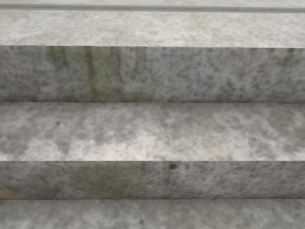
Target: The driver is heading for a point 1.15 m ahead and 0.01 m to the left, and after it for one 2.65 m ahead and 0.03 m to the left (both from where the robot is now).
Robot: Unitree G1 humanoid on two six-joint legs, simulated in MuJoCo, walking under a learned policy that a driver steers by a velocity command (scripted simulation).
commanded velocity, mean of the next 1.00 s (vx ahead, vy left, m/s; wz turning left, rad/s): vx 0.50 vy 0.00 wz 0.00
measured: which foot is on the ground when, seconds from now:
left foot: down 0.00-0.06, up 0.08-0.42, down 0.44-1.00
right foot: down 0.00-0.48, up 0.50-0.94, down 0.96-1.00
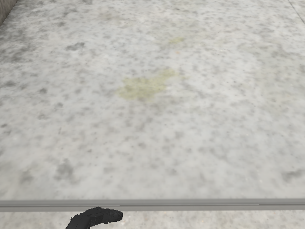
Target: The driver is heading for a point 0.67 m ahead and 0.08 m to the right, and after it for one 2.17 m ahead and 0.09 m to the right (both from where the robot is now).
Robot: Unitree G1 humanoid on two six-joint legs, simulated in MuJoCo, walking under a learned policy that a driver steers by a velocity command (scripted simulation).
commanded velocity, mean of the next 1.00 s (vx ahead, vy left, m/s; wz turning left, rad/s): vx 0.50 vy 0.00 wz -0.08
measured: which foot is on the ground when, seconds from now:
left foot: down 0.00-0.00, up 0.02-0.40, down 0.42-1.00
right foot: down 0.00-0.48, up 0.50-1.00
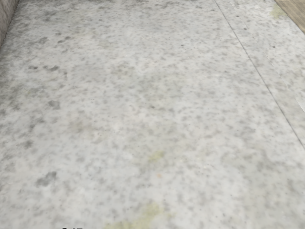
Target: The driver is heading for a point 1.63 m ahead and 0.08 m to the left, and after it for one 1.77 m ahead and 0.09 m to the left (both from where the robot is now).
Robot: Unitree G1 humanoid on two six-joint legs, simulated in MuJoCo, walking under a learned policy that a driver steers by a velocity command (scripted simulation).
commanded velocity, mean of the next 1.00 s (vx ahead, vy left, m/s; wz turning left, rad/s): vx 0.26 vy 0.00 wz -0.08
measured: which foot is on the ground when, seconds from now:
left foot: down 0.00-0.06, up 0.08-0.50, down 0.52-0.84, up 0.86-1.00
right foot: up 0.00-0.00, down 0.02-0.56, up 0.58-0.82, down 0.84-1.00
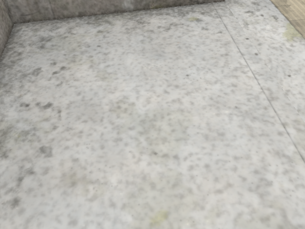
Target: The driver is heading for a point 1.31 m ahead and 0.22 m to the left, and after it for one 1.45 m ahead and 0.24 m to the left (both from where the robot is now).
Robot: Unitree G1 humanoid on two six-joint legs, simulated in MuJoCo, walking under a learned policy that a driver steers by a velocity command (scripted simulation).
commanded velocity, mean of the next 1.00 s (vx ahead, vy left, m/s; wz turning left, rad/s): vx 0.47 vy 0.00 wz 0.00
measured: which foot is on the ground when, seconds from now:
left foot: up 0.00-0.18, down 0.20-0.72, up 0.74-1.00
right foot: down 0.00-0.22, up 0.24-0.68, down 0.70-1.00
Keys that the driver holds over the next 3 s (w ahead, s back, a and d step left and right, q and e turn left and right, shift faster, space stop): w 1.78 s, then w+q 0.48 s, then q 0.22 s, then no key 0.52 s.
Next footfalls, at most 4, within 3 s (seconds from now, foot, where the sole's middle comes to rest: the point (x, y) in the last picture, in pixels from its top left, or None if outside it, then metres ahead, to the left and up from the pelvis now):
0.20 left None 0.16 0.16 -0.79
0.70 right None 0.47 -0.09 -0.78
1.26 left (141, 182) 0.77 0.16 -0.79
1.80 right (187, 134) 1.08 -0.08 -0.79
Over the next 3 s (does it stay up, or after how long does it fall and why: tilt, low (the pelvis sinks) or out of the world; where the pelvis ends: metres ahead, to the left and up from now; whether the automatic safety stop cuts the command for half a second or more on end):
stays up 1.38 0.10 -0.02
